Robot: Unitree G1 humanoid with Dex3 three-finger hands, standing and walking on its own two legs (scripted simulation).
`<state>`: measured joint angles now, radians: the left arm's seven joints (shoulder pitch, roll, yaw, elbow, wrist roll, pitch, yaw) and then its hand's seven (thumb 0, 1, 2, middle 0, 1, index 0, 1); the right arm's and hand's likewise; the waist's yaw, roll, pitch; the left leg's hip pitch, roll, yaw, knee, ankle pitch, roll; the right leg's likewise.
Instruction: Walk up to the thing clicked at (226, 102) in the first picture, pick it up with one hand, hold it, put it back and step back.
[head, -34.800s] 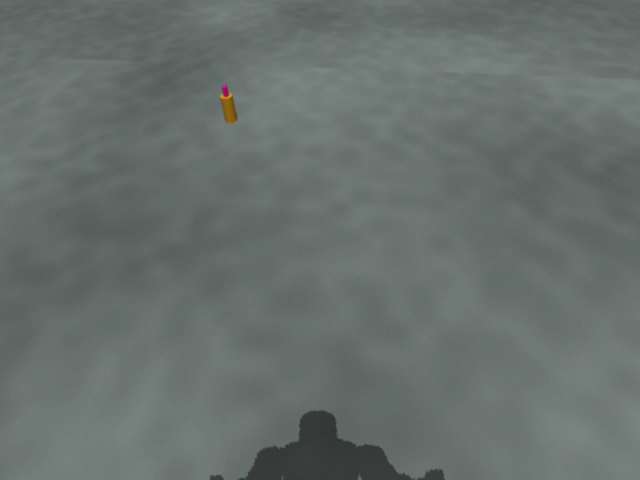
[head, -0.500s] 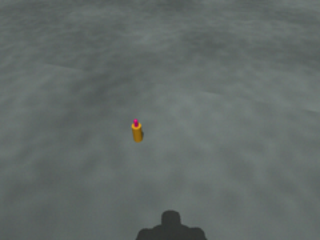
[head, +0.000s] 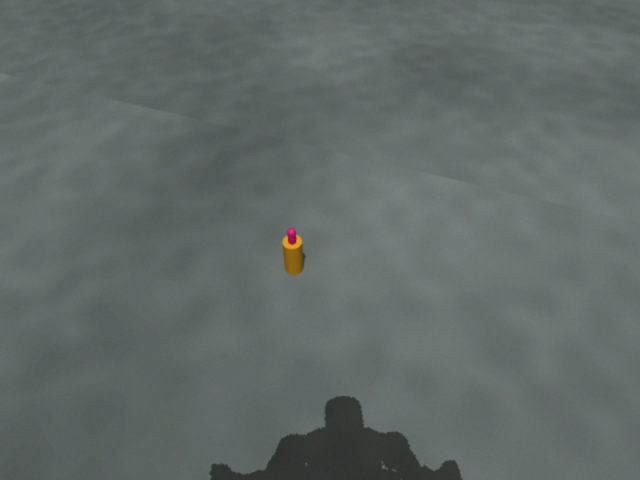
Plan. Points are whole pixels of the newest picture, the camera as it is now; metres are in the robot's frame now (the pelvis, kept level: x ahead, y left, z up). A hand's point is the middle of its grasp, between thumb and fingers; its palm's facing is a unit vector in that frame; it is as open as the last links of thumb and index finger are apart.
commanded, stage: step back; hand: left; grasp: from the side
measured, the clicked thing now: (292, 249) +1.00 +0.13 -0.65
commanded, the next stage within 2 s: stand in 0.16 s
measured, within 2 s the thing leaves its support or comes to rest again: neither
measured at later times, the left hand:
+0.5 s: hand out of the picture +0.10 +0.24 -0.14, palm faces -0.03 -0.94 -0.34, open 7.4 cm
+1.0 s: hand out of the picture +0.09 +0.24 -0.14, palm faces -0.05 -0.94 -0.34, open 7.4 cm
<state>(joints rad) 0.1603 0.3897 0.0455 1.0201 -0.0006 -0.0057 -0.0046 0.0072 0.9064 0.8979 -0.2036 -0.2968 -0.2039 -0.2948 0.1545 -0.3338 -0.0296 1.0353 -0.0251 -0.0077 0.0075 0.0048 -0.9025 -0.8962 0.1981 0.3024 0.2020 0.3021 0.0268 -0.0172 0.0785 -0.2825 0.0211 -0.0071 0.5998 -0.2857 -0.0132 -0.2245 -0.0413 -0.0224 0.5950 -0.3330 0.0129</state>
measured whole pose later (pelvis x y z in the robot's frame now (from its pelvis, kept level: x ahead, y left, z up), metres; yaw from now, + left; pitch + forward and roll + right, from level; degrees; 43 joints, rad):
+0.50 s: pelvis +0.01 -0.01 +0.02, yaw -1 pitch -2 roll +0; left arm 0.08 0.35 0.00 1.12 0.00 -0.02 -0.01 0.00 0.91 0.90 -0.20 -0.30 -0.20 -0.29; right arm 0.05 -0.34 -0.02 1.12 -0.01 -0.01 0.02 0.00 -0.90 -0.90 0.20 0.30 0.20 0.30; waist 0.00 0.00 0.07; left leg -0.14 0.03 0.00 0.35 -0.17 -0.03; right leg -0.09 -0.03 -0.02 0.35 -0.22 0.02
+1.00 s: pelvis +0.00 -0.01 +0.02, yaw -1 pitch -2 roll +0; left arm 0.10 0.36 0.00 1.13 0.00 -0.02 -0.01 0.01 0.91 0.90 -0.20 -0.30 -0.20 -0.29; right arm 0.11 -0.34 -0.01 1.15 -0.01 -0.01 0.01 0.00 -0.90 -0.90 0.20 0.30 0.20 0.30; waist -0.01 0.00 0.04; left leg -0.14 0.04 0.01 0.32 -0.15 -0.03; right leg -0.09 -0.02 -0.01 0.33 -0.20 0.02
